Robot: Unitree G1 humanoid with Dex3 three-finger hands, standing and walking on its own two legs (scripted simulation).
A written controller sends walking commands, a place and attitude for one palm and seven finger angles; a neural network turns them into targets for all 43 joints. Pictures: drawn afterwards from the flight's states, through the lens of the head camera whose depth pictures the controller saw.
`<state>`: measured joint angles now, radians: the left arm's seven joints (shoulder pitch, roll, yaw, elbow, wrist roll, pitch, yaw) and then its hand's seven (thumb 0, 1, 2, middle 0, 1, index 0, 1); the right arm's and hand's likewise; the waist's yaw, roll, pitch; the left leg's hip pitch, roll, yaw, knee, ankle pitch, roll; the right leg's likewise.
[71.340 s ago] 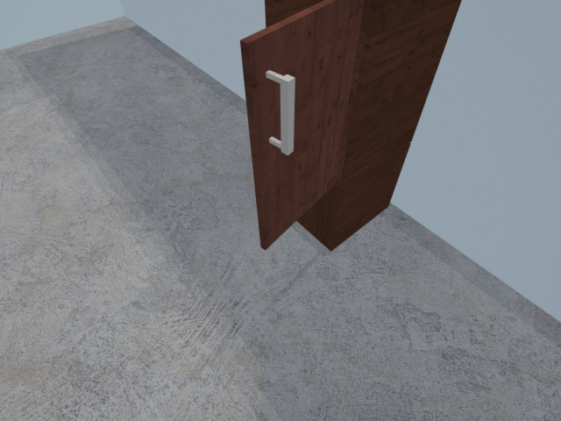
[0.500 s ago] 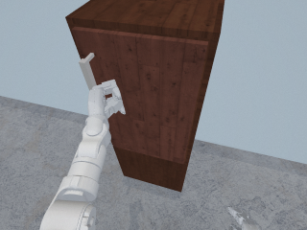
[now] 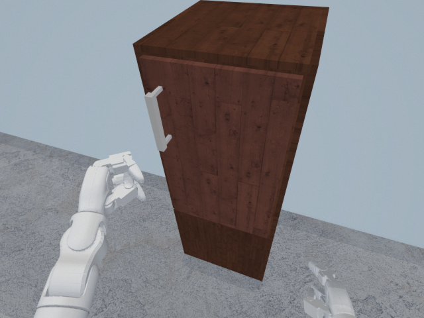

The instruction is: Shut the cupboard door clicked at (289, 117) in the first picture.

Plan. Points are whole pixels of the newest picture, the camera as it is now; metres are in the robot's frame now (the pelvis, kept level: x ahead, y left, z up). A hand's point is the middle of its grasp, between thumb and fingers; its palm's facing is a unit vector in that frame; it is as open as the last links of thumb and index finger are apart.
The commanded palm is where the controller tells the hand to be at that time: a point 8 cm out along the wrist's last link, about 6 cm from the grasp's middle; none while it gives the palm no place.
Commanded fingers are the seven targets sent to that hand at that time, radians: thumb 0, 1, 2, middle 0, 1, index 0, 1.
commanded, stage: draw the hand back to the body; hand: left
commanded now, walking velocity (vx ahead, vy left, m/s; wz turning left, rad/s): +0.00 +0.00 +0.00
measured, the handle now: (160, 120) +0.54 +0.17 +0.10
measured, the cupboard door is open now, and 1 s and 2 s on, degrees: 0 0 0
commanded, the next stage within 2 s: step back with the hand held close in 0.92 s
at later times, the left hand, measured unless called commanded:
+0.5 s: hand (36, 223) +0.21 +0.28 +0.16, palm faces +0.40 -0.83 -0.39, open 5.8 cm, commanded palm +0.15 +0.32 +0.18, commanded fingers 0.00 0.90 0.90 -0.23 -0.33 -0.23 -0.33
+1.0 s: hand (30, 221) +0.21 +0.28 +0.17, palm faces +0.44 -0.80 -0.41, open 7.4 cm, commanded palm +0.15 +0.32 +0.18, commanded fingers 0.00 0.90 0.90 -0.20 -0.30 -0.20 -0.30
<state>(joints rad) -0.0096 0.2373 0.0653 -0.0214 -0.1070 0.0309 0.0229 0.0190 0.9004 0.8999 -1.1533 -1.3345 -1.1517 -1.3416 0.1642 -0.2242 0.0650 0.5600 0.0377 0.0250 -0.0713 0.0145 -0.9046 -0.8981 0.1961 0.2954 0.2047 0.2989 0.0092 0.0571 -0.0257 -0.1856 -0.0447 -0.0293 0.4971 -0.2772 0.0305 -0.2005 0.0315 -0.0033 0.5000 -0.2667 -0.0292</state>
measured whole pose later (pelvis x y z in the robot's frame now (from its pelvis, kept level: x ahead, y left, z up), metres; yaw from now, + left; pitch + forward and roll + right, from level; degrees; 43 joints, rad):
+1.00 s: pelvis +0.02 +0.01 +0.01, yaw +0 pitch -3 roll -1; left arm 0.45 0.35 0.34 -0.39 -0.07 -0.05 0.09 0.02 0.89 0.90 -0.21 -0.30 -0.21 -0.31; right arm 0.20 -0.23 0.04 0.62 0.02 -0.05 -0.08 0.02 -0.90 -0.90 0.20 0.30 0.21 0.30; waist 0.06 0.07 -0.01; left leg -0.10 -0.05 -0.03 0.43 -0.27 0.05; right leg -0.10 0.02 0.00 0.40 -0.25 -0.01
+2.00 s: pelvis -0.09 +0.04 -0.02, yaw +3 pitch +1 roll -2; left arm 0.50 0.40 0.44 -0.53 -0.02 -0.26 0.16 0.02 0.89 0.90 -0.21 -0.30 -0.21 -0.30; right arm 0.25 -0.23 -0.01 0.59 0.00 0.00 -0.07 0.02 -0.90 -0.90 0.20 0.30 0.21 0.30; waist -0.02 -0.02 -0.01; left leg -0.49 -0.05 0.02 0.71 -0.31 0.06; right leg -0.45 0.00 0.00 0.62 -0.18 0.02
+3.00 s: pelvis -0.27 +0.06 +0.00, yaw -3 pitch +2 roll -2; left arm 0.71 0.57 0.50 -0.74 -0.07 -0.22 0.14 0.02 0.89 0.90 -0.21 -0.30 -0.21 -0.30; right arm 0.27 -0.10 0.06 0.60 -0.02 -0.12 -0.05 0.02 -0.90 -0.90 0.20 0.30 0.21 0.30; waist -0.06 -0.09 -0.02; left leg -0.34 0.04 0.03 0.46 -0.15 0.02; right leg -0.25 0.06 -0.08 0.61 -0.43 0.01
